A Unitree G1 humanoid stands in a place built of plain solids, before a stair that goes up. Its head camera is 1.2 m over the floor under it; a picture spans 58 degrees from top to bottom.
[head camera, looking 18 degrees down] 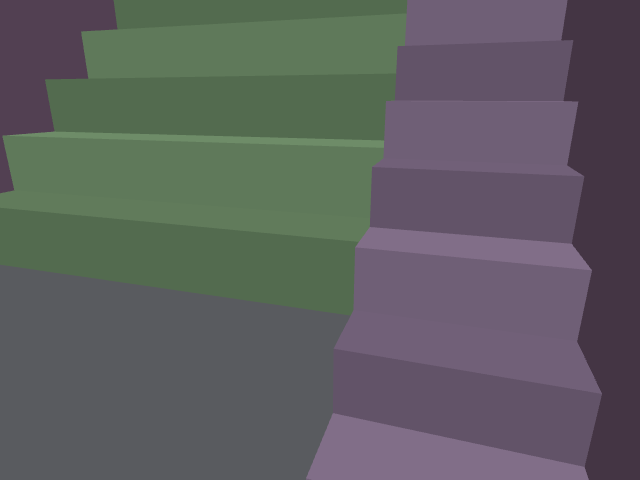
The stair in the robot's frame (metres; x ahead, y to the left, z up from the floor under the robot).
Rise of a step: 0.20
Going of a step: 0.22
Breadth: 0.60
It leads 17 degrees to the right of straight ahead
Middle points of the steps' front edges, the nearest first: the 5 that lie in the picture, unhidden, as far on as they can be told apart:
0.87 -0.32 0.60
1.09 -0.39 0.80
1.29 -0.45 1.00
1.50 -0.52 1.19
1.71 -0.58 1.39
